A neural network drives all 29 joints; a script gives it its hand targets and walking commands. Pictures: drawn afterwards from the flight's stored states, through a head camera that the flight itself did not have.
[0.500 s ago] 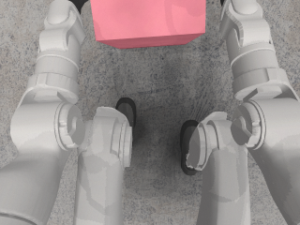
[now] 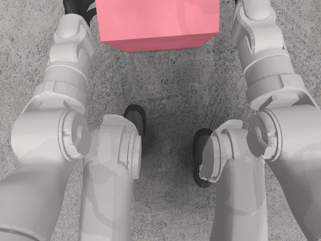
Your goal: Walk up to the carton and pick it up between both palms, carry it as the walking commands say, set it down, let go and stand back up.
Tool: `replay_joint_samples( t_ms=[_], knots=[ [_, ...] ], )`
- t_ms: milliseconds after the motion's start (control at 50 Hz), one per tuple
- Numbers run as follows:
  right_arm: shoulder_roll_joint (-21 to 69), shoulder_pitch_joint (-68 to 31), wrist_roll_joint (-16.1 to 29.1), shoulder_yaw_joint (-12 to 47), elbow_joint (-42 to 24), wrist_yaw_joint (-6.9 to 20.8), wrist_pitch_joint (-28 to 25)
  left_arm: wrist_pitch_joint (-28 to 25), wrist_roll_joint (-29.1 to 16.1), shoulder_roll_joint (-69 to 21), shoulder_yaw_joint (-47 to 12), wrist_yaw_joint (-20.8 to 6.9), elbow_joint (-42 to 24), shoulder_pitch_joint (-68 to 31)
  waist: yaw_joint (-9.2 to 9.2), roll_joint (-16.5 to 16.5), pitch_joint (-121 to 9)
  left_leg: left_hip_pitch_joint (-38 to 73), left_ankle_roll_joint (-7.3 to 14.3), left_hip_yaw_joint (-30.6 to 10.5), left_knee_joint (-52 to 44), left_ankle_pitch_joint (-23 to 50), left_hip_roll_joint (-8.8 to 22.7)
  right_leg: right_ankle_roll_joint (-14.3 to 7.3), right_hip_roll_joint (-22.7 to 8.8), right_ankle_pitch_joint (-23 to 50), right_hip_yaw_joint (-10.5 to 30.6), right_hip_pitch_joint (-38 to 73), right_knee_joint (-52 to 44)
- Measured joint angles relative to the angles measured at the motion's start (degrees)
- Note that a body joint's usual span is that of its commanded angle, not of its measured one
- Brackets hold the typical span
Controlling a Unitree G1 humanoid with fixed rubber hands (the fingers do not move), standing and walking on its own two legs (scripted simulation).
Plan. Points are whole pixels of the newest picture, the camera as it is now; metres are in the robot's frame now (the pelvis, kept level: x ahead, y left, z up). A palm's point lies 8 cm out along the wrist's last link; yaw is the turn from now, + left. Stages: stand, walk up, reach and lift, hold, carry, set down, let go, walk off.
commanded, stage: set down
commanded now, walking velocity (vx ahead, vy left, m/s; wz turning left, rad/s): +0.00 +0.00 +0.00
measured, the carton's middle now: out of the picture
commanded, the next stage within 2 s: let go in 1.76 s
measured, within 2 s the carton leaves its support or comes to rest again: neither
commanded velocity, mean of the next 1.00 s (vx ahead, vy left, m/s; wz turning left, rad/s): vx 0.00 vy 0.00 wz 0.00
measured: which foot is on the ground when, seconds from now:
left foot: down 0.00-1.00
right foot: down 0.00-1.00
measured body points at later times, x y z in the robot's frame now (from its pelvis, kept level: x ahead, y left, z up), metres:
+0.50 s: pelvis +0.00 +0.00 +0.00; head +0.37 +0.01 +0.25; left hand +0.49 +0.26 -0.19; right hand +0.54 -0.11 -0.20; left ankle +0.15 +0.13 -0.35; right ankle +0.09 -0.11 -0.35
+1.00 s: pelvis -0.02 +0.01 +0.04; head +0.32 +0.04 +0.32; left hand +0.48 +0.27 -0.08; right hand +0.54 -0.10 -0.07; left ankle +0.15 +0.13 -0.35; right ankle +0.09 -0.11 -0.35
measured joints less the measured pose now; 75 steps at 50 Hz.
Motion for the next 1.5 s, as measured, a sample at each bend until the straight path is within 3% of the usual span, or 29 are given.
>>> replay_joint_samples(
  t_ms=[60,160,280,460,560,740,920,1080,1280,1360,1500],
  knots=[
    [-0.20,0.37,1.28,2.02,0.44,-1.39,-0.65,-0.08,0.00,0.71,0.01,0.78,3.33,0.86,0.01,0.13,0.09,0.00,-0.02,0.00,0.00,-0.01,0.00,0.00,0.00,-0.01,0.00,0.00,0.00],
    [-0.64,1.19,4.61,4.88,0.67,-2.70,-1.34,-2.01,-0.28,2.84,0.01,2.64,3.15,4.07,0.00,0.42,0.42,0.00,-0.06,0.00,0.01,-0.01,0.00,0.00,0.00,-0.01,0.01,0.00,0.00],
    [-1.11,2.47,6.84,7.06,0.93,-2.88,-1.49,-2.27,-4.37,3.89,-1.58,2.70,2.66,6.35,0.00,0.55,0.65,0.00,-0.08,0.00,0.02,-0.01,0.00,0.00,0.00,0.01,0.01,0.00,0.00],
    [-1.59,4.63,7.39,7.22,0.93,-2.39,-1.37,-2.28,-5.12,4.03,-1.69,2.70,-1.59,6.83,0.00,0.63,0.62,0.00,-0.14,0.00,0.19,-0.01,0.00,0.00,0.00,0.01,0.01,0.00,0.18],
    [-2.53,5.14,9.19,7.21,-1.66,-2.77,-0.08,-1.20,-5.48,4.43,-1.69,2.70,-8.26,8.51,0.00,0.63,0.70,0.10,-0.14,0.00,0.24,0.01,0.00,0.00,0.00,0.01,0.01,0.16,0.18],
    [-5.36,5.50,10.48,7.79,-16.39,-3.94,5.91,5.82,-5.83,5.49,-1.71,2.69,-24.72,10.63,0.01,-0.77,14.76,11.29,-0.14,0.00,0.31,-0.29,0.00,0.00,-0.01,-0.36,0.00,11.48,0.13],
    [-5.40,7.31,11.49,7.81,-20.87,-3.33,16.04,18.68,-5.83,5.38,-1.70,2.88,-36.26,16.23,0.01,-1.81,13.83,17.49,0.41,0.00,-1.64,-0.39,0.00,0.01,-0.10,-0.31,0.02,18.16,-2.55],
    [-5.40,7.30,11.48,7.79,-21.06,-1.41,19.20,22.12,-5.82,5.38,-1.69,3.09,-37.49,13.77,0.00,-1.71,11.37,23.27,0.54,-0.01,-7.78,-0.63,0.00,0.01,-0.35,0.18,0.14,23.73,-9.14],
    [-5.52,8.40,10.82,7.72,-24.43,-1.64,20.73,23.55,-5.82,5.38,-1.69,3.09,-39.73,17.36,0.01,-0.78,10.47,31.97,0.54,-0.01,-16.05,-0.97,0.00,-0.12,-0.67,0.57,0.30,31.96,-17.63],
    [-5.59,9.38,10.80,7.70,-29.75,-2.32,21.71,24.74,-5.83,5.29,-1.70,3.07,-45.57,18.52,0.00,-0.72,14.33,38.19,0.49,-0.06,-19.59,-0.90,0.00,-0.17,-0.78,0.95,0.34,38.12,-21.42],
    [-5.58,11.66,10.74,7.69,-30.21,-2.26,24.05,26.65,-5.82,5.28,-1.70,2.90,-46.72,20.02,0.01,-0.72,12.23,43.74,0.49,-0.06,-25.81,-0.01,0.00,-0.17,-0.97,2.43,0.50,43.65,-28.20]
  ],
)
